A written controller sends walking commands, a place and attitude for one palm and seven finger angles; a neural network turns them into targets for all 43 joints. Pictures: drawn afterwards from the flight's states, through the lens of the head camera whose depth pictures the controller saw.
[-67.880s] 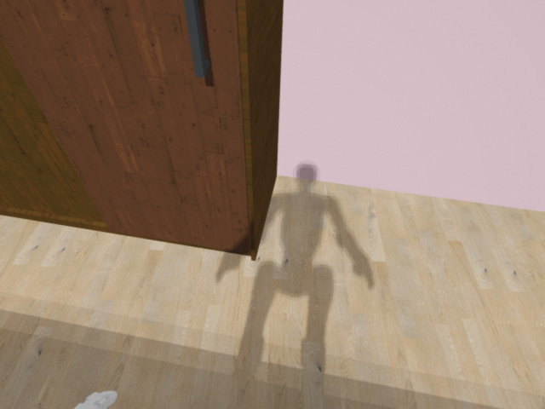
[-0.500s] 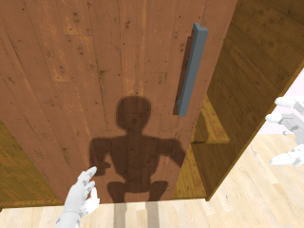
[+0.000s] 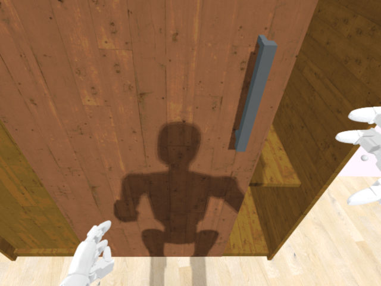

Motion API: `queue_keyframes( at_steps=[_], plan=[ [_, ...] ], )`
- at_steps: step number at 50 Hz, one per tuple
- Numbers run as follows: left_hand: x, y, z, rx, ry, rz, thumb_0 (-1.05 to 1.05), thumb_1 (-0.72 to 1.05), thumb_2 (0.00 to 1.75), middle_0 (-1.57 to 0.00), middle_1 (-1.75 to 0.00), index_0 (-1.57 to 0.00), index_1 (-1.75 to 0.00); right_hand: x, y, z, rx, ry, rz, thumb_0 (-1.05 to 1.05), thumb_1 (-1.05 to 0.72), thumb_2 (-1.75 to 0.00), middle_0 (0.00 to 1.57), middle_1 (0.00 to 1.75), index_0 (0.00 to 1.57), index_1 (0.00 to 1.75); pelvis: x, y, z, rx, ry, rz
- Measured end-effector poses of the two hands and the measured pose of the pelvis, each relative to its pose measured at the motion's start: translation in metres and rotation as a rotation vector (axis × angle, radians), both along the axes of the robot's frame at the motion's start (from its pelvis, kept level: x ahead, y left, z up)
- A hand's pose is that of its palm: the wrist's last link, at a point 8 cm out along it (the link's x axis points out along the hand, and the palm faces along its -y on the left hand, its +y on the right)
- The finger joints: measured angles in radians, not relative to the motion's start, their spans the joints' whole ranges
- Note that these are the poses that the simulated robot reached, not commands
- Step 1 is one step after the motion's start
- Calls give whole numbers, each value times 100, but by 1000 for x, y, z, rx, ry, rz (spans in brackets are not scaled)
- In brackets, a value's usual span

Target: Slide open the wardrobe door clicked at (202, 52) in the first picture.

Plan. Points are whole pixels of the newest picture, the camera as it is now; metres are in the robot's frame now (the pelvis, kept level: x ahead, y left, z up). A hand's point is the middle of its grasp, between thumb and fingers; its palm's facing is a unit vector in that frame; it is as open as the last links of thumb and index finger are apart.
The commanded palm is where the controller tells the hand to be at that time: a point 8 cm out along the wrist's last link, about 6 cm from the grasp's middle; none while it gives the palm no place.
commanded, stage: raise the hand with hooked fingers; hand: right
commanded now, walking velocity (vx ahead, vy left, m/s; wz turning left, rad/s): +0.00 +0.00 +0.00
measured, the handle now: (249, 99) +0.43 -0.11 +0.22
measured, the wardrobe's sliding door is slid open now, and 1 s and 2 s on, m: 0.24 0.24 0.24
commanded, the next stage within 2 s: move the hooked fingers beside the handle in 0.18 s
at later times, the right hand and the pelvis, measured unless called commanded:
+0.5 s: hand (379, 141) +0.28 -0.28 +0.25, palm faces +0.18 +0.98 -0.11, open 13.9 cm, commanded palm +0.24 -0.30 +0.25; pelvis +0.00 +0.03 +0.00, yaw -1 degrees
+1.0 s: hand (327, 143) +0.31 -0.22 +0.22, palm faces +0.02 +0.99 -0.10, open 14.0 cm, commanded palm +0.28 -0.27 +0.24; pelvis +0.00 +0.02 +0.00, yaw -1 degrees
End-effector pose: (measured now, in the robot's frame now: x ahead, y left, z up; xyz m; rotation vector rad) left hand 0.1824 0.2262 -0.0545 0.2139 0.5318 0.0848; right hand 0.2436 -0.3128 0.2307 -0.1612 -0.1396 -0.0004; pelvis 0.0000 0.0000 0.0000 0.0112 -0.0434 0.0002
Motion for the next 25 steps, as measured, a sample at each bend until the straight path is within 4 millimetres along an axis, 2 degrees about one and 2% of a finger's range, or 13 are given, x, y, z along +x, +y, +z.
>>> queue_keyframes(
  at_steps=[3,5,7,9,12,14,16,18,20,22,25],
  plan=[
    [5,0,4,-8,-27,-7,1,91,90,-20,-30,-20,-30,-6,-8,27,3,-123,-60,-2,50,-30,31,120,31,120,3,5,0,2,-11,-5],
    [9,0,2,-20,-31,-14,1,91,90,-20,-30,-20,-30,-4,-22,35,26,-116,-126,-2,50,-30,31,120,31,120,2,8,0,1,-11,-13],
    [11,2,-1,-35,-27,-19,1,91,90,-20,-30,-20,-30,1,-32,32,34,-45,-183,-2,50,-30,31,120,31,120,0,10,-1,0,-5,-20],
    [13,4,-5,-49,-18,-20,1,91,90,-20,-30,-20,-30,6,-33,20,25,58,-203,-1,50,-30,30,120,31,120,-2,12,-1,-1,4,-24],
    [14,8,-10,-56,-3,-19,1,91,90,-20,-30,-20,-30,10,-16,-1,6,169,-143,-1,50,-30,30,120,30,120,-4,14,-1,-4,13,-24],
    [14,10,-11,-53,1,-15,1,91,90,-20,-30,-20,-30,9,2,-8,5,163,-70,-1,50,-30,30,120,30,120,-3,15,-1,-6,12,-19],
    [15,12,-9,-49,-7,-10,1,91,90,-20,-30,-20,-30,6,17,-3,6,92,-13,-2,50,-30,30,120,30,120,0,18,-1,-7,7,-14],
    [16,13,-5,-49,-25,-9,1,91,90,-20,-30,-20,-30,2,22,10,1,-7,1,-2,50,-30,30,120,30,120,3,22,-1,-7,-1,-10],
    [17,14,-2,-51,-44,-8,1,91,90,-20,-30,-20,-30,-1,18,24,8,-81,-30,-2,50,-30,31,120,31,120,5,25,-2,-7,-6,-10],
    [18,17,0,-57,-53,-10,1,91,90,-20,-30,-20,-30,0,5,31,33,-88,-89,-2,50,-30,31,120,31,120,5,28,-2,-7,-7,-12],
    [18,23,-3,-61,-42,-8,1,91,90,-20,-30,-20,-30,5,-14,22,53,25,-179,-1,50,-30,31,120,31,120,2,30,-3,-6,0,-17]
  ],
)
